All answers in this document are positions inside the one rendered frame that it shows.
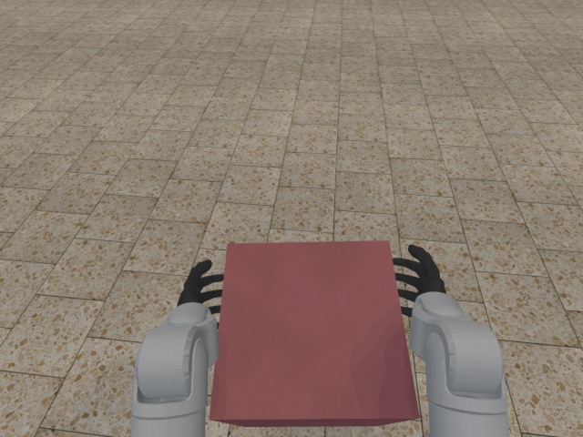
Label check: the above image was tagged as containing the carton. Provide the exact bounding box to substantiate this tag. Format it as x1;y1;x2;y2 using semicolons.
210;240;420;427

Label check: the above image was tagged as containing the right robot forearm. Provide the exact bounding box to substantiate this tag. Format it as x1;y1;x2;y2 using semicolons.
409;291;509;437

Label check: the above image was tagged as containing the robot right hand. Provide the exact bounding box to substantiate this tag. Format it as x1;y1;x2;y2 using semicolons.
393;245;446;318

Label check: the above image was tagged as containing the left robot forearm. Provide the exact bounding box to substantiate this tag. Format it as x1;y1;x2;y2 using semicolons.
130;302;220;437

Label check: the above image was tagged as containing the robot left hand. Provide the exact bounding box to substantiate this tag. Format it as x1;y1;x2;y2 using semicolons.
177;259;224;329

